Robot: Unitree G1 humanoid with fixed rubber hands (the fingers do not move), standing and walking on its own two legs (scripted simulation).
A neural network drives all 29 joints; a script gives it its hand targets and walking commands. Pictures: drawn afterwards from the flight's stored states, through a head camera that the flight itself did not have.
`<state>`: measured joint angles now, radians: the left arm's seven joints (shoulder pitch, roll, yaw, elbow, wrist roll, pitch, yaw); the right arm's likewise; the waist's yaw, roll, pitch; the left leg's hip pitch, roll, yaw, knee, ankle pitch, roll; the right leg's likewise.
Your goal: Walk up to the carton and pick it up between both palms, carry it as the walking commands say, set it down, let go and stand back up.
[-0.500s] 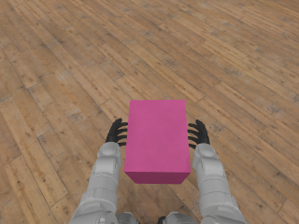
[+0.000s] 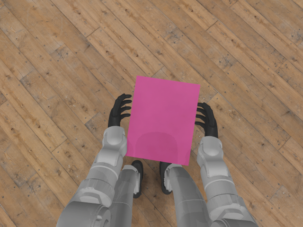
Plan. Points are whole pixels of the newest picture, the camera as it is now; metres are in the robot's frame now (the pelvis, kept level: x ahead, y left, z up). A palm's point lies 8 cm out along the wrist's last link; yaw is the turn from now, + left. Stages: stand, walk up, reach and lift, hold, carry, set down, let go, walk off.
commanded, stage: set down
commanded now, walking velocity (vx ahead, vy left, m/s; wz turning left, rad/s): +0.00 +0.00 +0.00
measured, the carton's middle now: (161, 119) +0.36 -0.03 -0.22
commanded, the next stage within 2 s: none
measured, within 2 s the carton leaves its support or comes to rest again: neither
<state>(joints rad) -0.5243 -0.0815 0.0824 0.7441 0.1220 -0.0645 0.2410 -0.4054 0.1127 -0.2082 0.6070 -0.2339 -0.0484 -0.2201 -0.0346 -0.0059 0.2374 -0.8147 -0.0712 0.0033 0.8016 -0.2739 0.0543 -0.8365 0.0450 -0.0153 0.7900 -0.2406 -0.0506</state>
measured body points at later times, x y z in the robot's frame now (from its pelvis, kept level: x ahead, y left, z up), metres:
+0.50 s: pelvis -0.01 +0.00 -0.05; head +0.28 -0.01 +0.29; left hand +0.40 +0.09 -0.21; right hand +0.36 -0.17 -0.20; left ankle +0.06 +0.09 -0.69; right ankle +0.07 -0.09 -0.69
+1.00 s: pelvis -0.04 +0.00 -0.13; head +0.27 -0.01 +0.19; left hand +0.44 +0.07 -0.28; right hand +0.40 -0.17 -0.28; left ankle +0.06 +0.09 -0.69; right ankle +0.07 -0.09 -0.69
